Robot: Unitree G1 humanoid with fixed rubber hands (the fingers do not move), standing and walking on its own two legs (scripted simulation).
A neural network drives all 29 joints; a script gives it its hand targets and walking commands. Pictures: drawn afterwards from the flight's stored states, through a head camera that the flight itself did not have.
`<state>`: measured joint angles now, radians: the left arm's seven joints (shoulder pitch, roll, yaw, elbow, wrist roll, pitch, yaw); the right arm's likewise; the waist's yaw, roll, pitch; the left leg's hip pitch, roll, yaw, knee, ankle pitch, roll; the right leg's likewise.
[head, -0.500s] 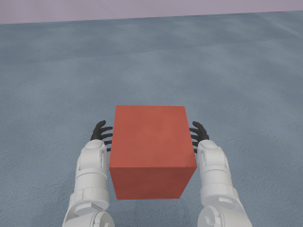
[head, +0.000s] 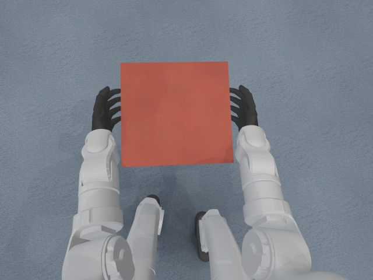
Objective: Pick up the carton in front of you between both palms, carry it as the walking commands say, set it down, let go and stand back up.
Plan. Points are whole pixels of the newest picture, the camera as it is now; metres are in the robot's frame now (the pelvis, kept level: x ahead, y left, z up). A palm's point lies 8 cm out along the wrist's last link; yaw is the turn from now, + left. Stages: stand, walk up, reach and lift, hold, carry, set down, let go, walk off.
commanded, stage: set down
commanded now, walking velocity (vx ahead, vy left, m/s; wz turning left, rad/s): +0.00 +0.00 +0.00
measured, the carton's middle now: (176, 123) +0.43 +0.06 -0.15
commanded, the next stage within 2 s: none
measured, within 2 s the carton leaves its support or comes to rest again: neither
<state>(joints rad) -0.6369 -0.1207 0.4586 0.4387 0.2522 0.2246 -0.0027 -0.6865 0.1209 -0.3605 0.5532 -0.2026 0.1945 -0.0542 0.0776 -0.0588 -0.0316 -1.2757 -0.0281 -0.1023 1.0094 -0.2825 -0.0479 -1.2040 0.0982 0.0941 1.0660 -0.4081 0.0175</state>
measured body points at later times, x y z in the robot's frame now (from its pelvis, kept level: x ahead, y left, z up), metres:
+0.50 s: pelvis -0.02 +0.01 -0.12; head +0.26 +0.04 +0.23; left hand +0.43 +0.24 -0.22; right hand +0.49 -0.06 -0.22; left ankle +0.09 +0.14 -0.65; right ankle +0.03 -0.12 -0.65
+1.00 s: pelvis -0.05 +0.00 -0.22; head +0.30 +0.04 +0.05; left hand +0.44 +0.27 -0.37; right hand +0.53 -0.02 -0.37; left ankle +0.09 +0.14 -0.65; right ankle +0.03 -0.12 -0.65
